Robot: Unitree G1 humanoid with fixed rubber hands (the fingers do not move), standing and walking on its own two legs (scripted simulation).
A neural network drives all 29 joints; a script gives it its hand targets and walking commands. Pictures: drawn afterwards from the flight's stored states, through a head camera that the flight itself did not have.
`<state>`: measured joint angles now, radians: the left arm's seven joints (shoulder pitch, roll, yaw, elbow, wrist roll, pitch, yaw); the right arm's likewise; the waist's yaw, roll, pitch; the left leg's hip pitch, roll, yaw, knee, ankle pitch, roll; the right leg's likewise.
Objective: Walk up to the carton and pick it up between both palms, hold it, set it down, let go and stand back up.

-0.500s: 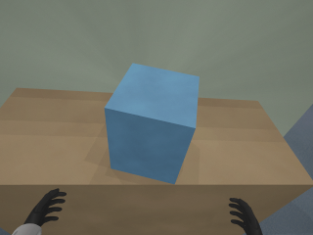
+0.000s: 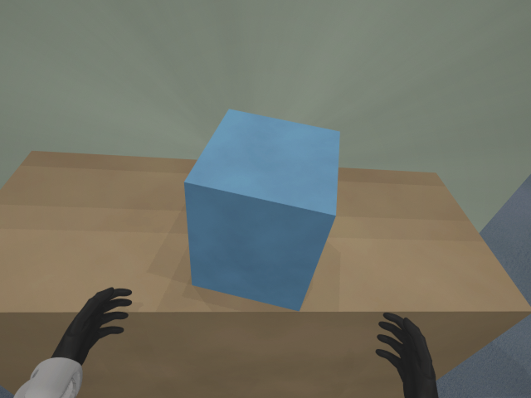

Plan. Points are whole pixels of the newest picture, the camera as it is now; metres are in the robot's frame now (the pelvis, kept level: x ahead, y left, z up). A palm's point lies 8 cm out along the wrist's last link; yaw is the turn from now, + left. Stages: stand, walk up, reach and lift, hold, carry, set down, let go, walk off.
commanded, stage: reach and lift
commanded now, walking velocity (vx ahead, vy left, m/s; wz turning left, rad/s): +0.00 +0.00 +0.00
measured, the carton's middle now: (264, 210) +0.42 +0.01 +0.07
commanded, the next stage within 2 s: none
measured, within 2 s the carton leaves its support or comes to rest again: neither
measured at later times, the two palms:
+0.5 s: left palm (100, 313) +0.22 +0.23 +0.05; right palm (409, 342) +0.20 -0.19 +0.06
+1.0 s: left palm (108, 256) +0.27 +0.23 +0.10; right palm (408, 283) +0.27 -0.19 +0.10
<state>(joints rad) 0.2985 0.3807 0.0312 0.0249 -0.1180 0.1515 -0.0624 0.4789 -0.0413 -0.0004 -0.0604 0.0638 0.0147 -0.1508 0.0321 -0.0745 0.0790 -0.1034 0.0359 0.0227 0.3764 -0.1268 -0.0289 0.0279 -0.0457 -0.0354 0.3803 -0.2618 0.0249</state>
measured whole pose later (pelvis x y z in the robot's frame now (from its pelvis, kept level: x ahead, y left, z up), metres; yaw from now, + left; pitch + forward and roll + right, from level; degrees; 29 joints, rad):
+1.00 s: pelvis +0.03 -0.01 +0.00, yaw +0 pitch -6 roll +1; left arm 0.08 0.38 0.10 -0.26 -0.22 0.53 -0.09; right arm 0.18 -0.12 0.02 -0.38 0.21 0.42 -0.30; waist 0.03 -0.02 0.08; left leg -0.11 0.04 0.02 0.37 -0.16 -0.03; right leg 0.02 -0.05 -0.03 0.38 -0.30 0.03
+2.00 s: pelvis +0.01 +0.00 +0.00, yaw +0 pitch -2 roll +0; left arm -0.76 0.41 0.13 0.26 -0.22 0.74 -0.05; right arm -0.69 -0.22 0.02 0.21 0.35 0.57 -0.33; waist -0.05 -0.05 0.08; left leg -0.21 0.04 0.02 0.36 -0.12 -0.03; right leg -0.08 -0.05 -0.03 0.38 -0.26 0.04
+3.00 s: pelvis +0.01 +0.00 +0.00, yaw -1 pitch +6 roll -1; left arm -0.81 0.35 0.07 0.81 -0.22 0.18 -0.04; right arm -0.66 -0.12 0.02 0.59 0.33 0.16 -0.28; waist -0.09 -0.04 -0.01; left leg -0.38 0.05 0.02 0.37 -0.09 -0.03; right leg -0.26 -0.04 -0.03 0.38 -0.23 0.04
